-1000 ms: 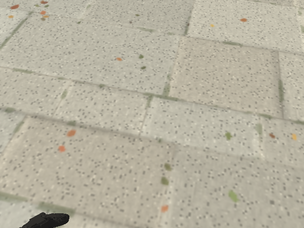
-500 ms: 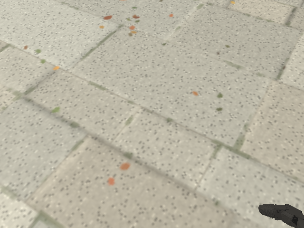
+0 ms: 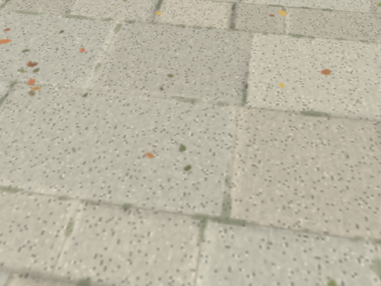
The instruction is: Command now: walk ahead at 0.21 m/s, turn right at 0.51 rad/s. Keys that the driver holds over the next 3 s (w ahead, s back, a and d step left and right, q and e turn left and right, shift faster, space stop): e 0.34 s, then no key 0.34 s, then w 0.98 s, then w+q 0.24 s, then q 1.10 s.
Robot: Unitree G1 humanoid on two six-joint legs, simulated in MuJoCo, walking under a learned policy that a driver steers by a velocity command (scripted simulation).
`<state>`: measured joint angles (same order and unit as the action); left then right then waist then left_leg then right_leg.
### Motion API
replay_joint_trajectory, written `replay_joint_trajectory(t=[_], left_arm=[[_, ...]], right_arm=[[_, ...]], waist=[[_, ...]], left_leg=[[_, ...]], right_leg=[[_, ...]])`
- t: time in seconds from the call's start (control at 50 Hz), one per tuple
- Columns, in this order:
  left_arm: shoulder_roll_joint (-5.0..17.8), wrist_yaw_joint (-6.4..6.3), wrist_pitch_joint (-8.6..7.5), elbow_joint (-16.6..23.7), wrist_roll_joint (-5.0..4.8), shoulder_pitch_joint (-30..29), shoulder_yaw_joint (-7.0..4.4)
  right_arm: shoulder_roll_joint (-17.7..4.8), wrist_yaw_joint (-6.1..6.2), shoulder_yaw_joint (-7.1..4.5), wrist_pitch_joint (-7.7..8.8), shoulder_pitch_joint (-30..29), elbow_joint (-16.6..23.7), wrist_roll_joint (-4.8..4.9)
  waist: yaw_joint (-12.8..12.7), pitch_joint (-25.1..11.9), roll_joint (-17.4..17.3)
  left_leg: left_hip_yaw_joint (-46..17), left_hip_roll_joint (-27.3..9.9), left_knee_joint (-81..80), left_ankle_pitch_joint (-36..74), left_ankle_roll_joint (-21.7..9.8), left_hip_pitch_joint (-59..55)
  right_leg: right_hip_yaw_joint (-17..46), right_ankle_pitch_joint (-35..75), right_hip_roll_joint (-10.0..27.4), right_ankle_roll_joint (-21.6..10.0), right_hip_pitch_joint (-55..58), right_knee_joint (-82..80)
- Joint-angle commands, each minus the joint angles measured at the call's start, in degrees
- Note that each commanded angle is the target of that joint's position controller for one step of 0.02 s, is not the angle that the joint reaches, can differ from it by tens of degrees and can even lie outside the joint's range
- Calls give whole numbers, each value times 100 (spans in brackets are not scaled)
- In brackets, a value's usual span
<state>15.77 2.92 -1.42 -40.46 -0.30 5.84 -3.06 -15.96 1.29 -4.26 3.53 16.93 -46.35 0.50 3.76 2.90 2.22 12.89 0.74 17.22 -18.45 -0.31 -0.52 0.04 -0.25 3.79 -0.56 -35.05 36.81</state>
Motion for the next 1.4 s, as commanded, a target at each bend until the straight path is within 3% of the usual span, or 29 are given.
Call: replay_joint_trajectory(t=[0.02, 0.06, 0.08, 0.1, 0.12, 0.16, 0.24, 0.5, 0.52, 0.54, 0.56, 0.6, 0.64, 0.7, 0.74, 0.82, 0.84, 0.86, 0.88, 0.92, 0.96, 1.08, 1.18, 1.2, 1.22, 1.24, 1.26, 1.3, 1.4], left_arm=[[658, 81, -9, 417, 37, 384, -250], [1244, -62, -15, 209, 46, 1433, -522], [1818, -205, 31, 316, 58, 1335, -594], [1725, -163, -17, 601, 122, 1288, -514], [1378, -121, -28, 705, 82, 1048, -451], [971, -179, 5, 702, -83, 508, -336], [1004, -296, 100, 810, 86, 196, -356], [803, -420, 387, 785, 23, 254, -243], [673, -422, 379, 708, 13, 483, -195], [426, -416, 349, 687, 95, 794, -123], [654, -423, 286, 854, 26, 521, -216], [1065, -440, 272, 707, 44, 388, -376], [786, -468, 376, 519, 57, 575, -335], [210, -421, 384, 455, 26, 506, -117], [202, -377, 351, 515, -32, 162, -82], [491, -362, 171, 283, -61, 572, -151], [590, -389, 115, 193, -41, 966, -164], [1033, -369, 72, -16, 39, 1417, -303], [1165, -315, 16, -19, 24, 1587, -345], [937, -353, -134, -98, 63, 1721, -264], [835, -381, -202, -129, -36, 1683, -230], [1001, -327, -149, -91, -91, 1516, -276], [913, -322, -180, -190, -72, 1506, -231], [574, -333, -181, -99, 41, 1556, -104], [54, -363, -277, 137, -49, 2051, 42], [650, -363, -348, 47, -173, 1848, -98], [930, -331, -376, 133, -266, 1401, -181], [777, -343, -375, 108, -116, 1112, -162], [509, -321, -215, 53, -12, 1008, -138]], right_arm=[[-1135, 105, -311, -65, -472, 425, 154], [-930, 100, -238, -100, -281, 457, 91], [-265, 28, -29, -69, 341, 622, -304], [-495, -64, 25, -14, 503, 626, -205], [-875, -97, -74, -25, -84, 667, 6], [-802, 28, -64, -122, -561, 733, -55], [-680, 104, -63, -295, -411, 699, -124], [-480, -71, -11, -186, -576, 713, -73], [-604, -86, -35, -165, -546, 730, -156], [-1006, -71, -92, -168, -551, 819, -284], [-1072, -86, -104, -181, -700, 743, -409], [-813, -54, -56, -131, -1008, 872, -265], [-729, -23, -24, -130, -1106, 845, -101], [-482, -40, 53, -223, -976, 720, -94], [-710, -34, -8, -319, -595, 597, -65], [-837, -23, -15, -329, -404, 526, 38], [-590, -53, 67, -243, -630, 592, 4], [-221, -67, 155, -117, -939, 806, -17], [-379, -77, 133, 10, -1270, 954, -10], [-708, -130, -13, 135, -1532, 1045, 138], [-585, -220, 5, 207, -1444, 1010, 127], [-318, -467, 144, 213, -1644, 1018, 75], [-904, -307, -117, 108, -240, 641, 89], [-1260, -239, -225, 105, 632, 493, 43], [-1878, -278, -314, 109, 1036, 421, -70], [-1357, -312, -174, 150, 760, 472, -4], [-1109, -306, -84, 174, 355, 517, 10], [-840, -319, -5, 175, -166, 583, -90], [-754, -269, 11, 287, -252, 476, -69]], waist=[[-519, -435, -730], [-1001, -1072, 9], [-401, -1582, 1550], [-561, -2834, 1135], [-805, -2525, 304], [-539, -1351, -232], [-207, -1048, 243], [-338, -939, 637], [-354, -864, 418], [-588, -925, -716], [-621, -508, -1858], [-477, -462, -1241], [-510, -458, -1015], [-420, -687, -1113], [-120, -581, -1409], [-322, -294, -1149], [-523, -431, -848], [-601, -480, 434], [-837, -165, 1003], [-899, 394, 871], [-812, 365, 618], [-759, 105, 621], [99, -373, 254], [448, -1048, -473], [201, -1759, -2326], [232, -1391, -1686], [120, -686, -1315], [-145, -245, -672], [-411, -78, -611]], left_leg=[[-339, -1582, 865, 4989, -604, 71], [-111, -942, 3135, 3758, -76, 870], [-220, -106, 5204, -1641, 361, 2933], [-1568, 366, 6457, -2491, 456, 3614], [-1938, 72, 6492, -1904, 335, 3874], [-1849, -284, 5676, -1045, 304, 3976], [-1746, -191, 4463, -590, 374, 3014], [-1519, -64, 1136, 570, 173, 1584], [-1762, -370, 616, 947, 0, 1183], [-2844, -1476, 227, 1578, -413, 807], [-3835, -2091, -109, 1788, -1225, 1545], [-3500, -1870, -42, 1798, -1315, 1575], [-3034, -1588, 178, 2171, -1123, 1290], [-2367, -1095, 307, 2096, -914, 1033], [-2514, -1028, 78, 228, -955, 1037], [-2794, -1036, 50, -1126, -795, 1826], [-2546, -872, 560, -858, -603, 2366], [-1358, -47, 1672, -672, -190, 3043], [-1088, 64, 2420, -750, -18, 3651], [-1479, -282, 3658, -1300, -97, 4674], [-1575, -563, 3793, -707, -189, 5233], [-1028, -216, 1980, 932, 11, 2819], [-1014, -42, 1408, 1018, -369, 645], [-1992, -860, 1225, 569, -671, -557], [-5049, -2207, 36, -1197, -1577, -1673], [-5802, -2243, -614, -2287, -1584, -1273], [-5051, -2167, -558, -2064, -1387, -690], [-3845, -1662, -573, -683, -1227, 286], [-2691, -1307, -1103, 714, -1321, 933]], right_leg=[[-321, -590, -317, -284, 903, -221], [37, 1420, -411, -688, 2755, -1017], [2017, 4399, 1052, -1561, 4517, -373], [3930, 3379, 1863, -2536, 5122, -958], [3371, 2410, 1550, -2283, 4736, -1293], [2534, 1017, 1029, -1697, 3369, -1582], [2052, 829, 555, -1463, 1961, -1865], [2461, -1084, 255, -936, 1767, -1406], [2284, -1367, 33, -663, 1545, -1175], [1598, -2446, -573, -270, 1124, -112], [829, -3139, -1045, -15, 774, 419], [925, -3006, -856, 288, 806, 1769], [927, -2748, -729, 494, 694, 2172], [397, -2507, -483, 594, 1256, 930], [24, -2416, -579, 532, 1565, 41], [-30, -1706, -540, -66, 2838, -1464], [449, -1686, -107, -304, 3483, -1486], [1462, -2728, 425, -753, 3620, -1646], [2684, -3220, 1177, -1263, 3584, -2352], [3179, -2941, 1555, -1573, 3757, -2668], [2739, -2353, 1432, -1418, 4237, -2659], [1141, -1071, 752, -1018, 2803, -2795], [665, 187, 604, -569, 2243, -1227], [274, -351, 219, -298, 1524, 539], [144, -2959, -682, 71, -77, 2670], [720, -3115, -462, 45, -695, 3451], [610, -2645, -143, -102, -1022, 3585], [484, -1807, 250, -166, -704, 3141], [394, -851, 426, 27, -410, 2239]])
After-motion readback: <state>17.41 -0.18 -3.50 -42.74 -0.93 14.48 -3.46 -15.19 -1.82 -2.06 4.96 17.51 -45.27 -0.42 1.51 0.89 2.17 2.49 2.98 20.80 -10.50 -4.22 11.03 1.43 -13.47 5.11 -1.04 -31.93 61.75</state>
